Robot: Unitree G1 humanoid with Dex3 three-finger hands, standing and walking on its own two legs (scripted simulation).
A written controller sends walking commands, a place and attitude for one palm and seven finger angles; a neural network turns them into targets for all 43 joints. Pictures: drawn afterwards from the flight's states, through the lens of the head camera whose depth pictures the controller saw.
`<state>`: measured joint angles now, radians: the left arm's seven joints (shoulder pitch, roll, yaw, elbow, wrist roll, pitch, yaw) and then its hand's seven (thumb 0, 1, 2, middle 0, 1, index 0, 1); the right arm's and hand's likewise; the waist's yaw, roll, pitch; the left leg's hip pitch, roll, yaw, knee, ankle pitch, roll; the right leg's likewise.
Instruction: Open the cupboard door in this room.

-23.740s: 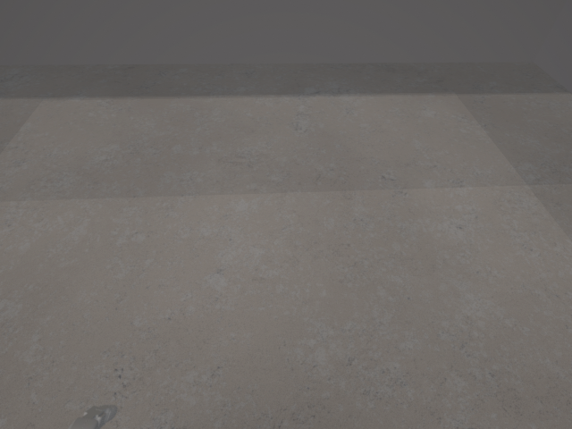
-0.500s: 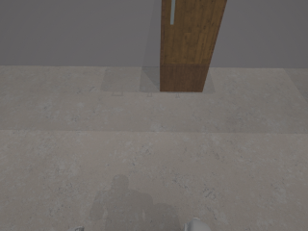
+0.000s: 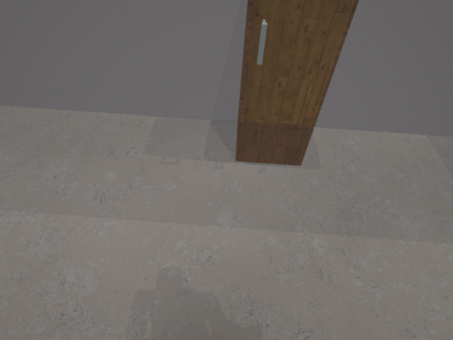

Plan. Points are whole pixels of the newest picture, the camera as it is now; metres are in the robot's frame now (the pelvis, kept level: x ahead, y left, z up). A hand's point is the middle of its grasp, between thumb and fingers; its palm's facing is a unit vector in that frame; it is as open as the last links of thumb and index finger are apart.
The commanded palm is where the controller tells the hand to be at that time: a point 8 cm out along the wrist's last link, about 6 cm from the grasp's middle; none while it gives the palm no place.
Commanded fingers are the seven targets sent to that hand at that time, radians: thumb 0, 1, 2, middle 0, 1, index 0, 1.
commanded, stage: stand and wait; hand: left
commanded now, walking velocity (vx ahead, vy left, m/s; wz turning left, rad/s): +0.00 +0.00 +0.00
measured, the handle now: (261, 42) +1.19 -0.05 +0.00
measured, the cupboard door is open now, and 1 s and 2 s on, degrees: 0 0 0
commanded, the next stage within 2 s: look at it before walking up in 0.52 s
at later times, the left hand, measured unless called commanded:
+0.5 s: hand out of the picture +0.04 +0.18 -0.17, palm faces -0.01 -0.98 -0.19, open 7.4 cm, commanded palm none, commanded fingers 0.00 0.90 0.90 -0.20 -0.30 -0.20 -0.30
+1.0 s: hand out of the picture +0.03 +0.16 -0.17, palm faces +0.00 -0.99 -0.17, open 7.4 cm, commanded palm none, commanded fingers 0.00 0.90 0.90 -0.20 -0.30 -0.20 -0.30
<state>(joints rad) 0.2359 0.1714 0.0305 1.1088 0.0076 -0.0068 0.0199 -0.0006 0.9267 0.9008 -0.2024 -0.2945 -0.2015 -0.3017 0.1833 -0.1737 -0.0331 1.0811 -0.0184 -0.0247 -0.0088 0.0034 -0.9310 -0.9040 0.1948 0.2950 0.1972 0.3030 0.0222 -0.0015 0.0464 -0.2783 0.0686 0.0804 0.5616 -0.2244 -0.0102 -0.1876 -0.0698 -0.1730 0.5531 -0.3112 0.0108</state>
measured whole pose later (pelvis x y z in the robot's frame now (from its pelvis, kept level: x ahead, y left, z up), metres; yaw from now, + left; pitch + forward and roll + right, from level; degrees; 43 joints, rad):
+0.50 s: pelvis +0.05 +0.01 +0.01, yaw -2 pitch -1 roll +0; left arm 0.28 0.15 0.00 1.15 0.01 -0.02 0.04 0.01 0.91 0.90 -0.20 -0.29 -0.20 -0.30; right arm 0.25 -0.15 -0.01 1.16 -0.01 -0.01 -0.03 0.00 -0.93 -0.90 0.20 0.30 0.20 0.30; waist 0.00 -0.02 0.05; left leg -0.14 0.03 0.14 0.40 -0.23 0.01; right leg -0.07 -0.09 -0.13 0.39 -0.28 0.05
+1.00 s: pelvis +0.04 +0.00 +0.01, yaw -2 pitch -2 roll +0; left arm 0.31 0.12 -0.01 1.14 0.01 -0.01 0.04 0.01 0.91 0.90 -0.20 -0.29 -0.20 -0.30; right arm 0.28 -0.12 -0.02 1.17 -0.01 -0.01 -0.03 0.01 -0.91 -0.90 0.20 0.30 0.20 0.30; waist 0.00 -0.01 0.05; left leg -0.14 0.05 0.13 0.39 -0.22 -0.01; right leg -0.07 -0.07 -0.14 0.39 -0.28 0.03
